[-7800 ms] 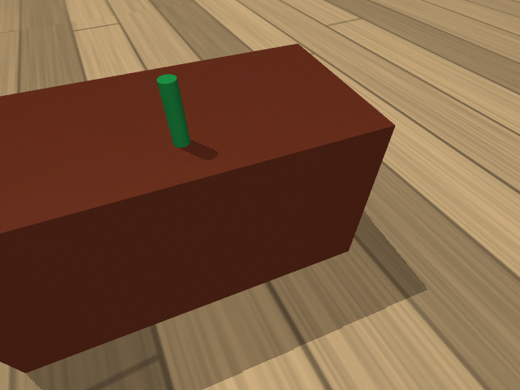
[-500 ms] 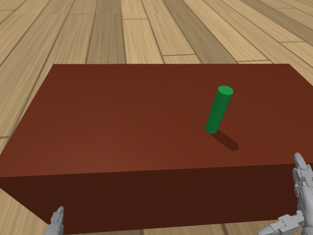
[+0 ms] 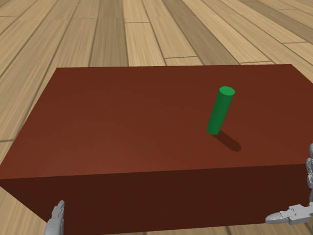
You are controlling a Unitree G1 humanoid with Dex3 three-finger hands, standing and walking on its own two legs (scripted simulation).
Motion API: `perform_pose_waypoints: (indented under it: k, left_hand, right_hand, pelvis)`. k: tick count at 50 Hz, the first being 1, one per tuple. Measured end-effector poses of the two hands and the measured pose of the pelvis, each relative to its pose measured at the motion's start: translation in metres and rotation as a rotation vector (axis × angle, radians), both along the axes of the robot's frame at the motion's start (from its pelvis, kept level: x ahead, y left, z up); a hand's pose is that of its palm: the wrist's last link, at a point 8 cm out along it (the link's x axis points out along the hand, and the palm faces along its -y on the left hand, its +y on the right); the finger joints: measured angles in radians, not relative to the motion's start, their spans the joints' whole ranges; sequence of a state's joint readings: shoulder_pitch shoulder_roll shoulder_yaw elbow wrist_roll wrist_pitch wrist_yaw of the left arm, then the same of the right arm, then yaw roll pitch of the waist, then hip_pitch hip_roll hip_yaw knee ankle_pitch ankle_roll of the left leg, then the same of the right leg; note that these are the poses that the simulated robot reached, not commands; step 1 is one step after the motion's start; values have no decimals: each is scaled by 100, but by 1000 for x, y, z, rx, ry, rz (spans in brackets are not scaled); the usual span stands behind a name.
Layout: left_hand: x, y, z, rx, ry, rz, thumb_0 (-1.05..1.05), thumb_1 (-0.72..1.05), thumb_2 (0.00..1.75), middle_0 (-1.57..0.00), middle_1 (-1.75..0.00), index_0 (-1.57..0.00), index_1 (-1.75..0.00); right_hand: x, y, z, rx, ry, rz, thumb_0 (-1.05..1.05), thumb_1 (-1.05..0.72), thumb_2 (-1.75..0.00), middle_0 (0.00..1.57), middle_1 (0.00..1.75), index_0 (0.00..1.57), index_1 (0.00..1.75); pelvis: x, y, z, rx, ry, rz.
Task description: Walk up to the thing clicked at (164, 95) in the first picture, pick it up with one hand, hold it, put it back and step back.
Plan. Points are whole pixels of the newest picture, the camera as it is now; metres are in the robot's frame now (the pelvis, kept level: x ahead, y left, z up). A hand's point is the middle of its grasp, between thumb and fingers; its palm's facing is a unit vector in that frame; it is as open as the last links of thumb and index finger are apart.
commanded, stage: go down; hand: right
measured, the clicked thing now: (219, 112) +0.51 -0.23 +0.02
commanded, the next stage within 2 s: none
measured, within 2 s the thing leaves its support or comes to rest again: neither
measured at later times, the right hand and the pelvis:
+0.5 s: hand (294, 148) +0.31 -0.35 +0.08, palm faces +0.19 +0.98 -0.04, open 17.4 cm; pelvis +0.00 -0.02 -0.01, yaw +2 degrees
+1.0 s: hand (301, 133) +0.34 -0.38 +0.10, palm faces +0.19 +0.98 +0.00, open 17.4 cm; pelvis +0.00 -0.01 -0.01, yaw +1 degrees
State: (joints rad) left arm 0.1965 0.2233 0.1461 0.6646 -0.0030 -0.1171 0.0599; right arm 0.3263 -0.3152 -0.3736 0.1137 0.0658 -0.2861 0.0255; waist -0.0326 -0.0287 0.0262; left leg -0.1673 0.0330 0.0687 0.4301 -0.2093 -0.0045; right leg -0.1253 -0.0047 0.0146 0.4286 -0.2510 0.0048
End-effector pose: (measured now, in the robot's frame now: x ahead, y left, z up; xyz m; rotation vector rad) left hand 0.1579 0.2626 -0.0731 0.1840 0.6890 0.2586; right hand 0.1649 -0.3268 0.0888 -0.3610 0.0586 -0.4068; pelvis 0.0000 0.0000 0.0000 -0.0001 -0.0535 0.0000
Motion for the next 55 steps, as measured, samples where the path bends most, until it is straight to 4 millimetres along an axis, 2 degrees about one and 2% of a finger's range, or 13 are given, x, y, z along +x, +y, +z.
perform_pose_waypoints:
  k: [5, 14, 19, 25, 32, 41, 55]
  left_hand:
    - [-3, 0, -3, 13, 30, 6, -1, -54, 4, -6, -4, -6, -5]
    - [-10, -13, -3, 37, 27, 11, -1, -53, 3, -6, -4, -6, -5]
    - [-19, -17, -5, 52, 36, 15, -1, -53, 3, -6, -5, -6, -5]
    - [-28, -17, -8, 75, 60, 18, -1, -53, 3, -6, -5, -7, -5]
    - [-22, -24, -8, 92, 59, -4, -1, -53, 4, -6, -5, -7, -6]
    - [-6, -30, -1, 94, -6, -31, -1, -54, 4, -7, -5, -7, -6]
    - [-22, -15, -8, 144, 39, -33, -1, -54, 5, -7, -5, -6, -6]
  right_hand:
    - [25, -18, 2, 62, -30, 35, -1, 46, -5, 6, 5, 6, 6]
    - [82, -55, 9, 216, -60, 133, -1, 48, -5, 6, 5, 6, 6]
    - [104, -67, 7, 291, -51, 186, -1, 51, -4, 5, 5, 5, 6]
    - [113, -72, -2, 328, -37, 210, -1, 53, -4, 5, 5, 5, 6]
    - [114, -75, -7, 341, -54, 209, -1, 50, -5, 5, 5, 5, 5]
    - [122, -88, 6, 354, -84, 201, -1, 48, -5, 6, 5, 5, 5]
    - [159, -104, 16, 372, -69, 222, -1, 54, -5, 5, 5, 5, 6]
  pelvis:
    - [-2, 0, -1, 2, 15, -2]
    - [-3, -5, -3, 5, 58, 3]
    - [-1, -11, -4, 9, 84, 14]
    - [0, -18, -6, 16, 102, 27]
    - [3, -20, -8, 23, 110, 25]
    - [4, -16, -9, 28, 123, 12]
    - [0, -12, -17, 29, 194, 13]
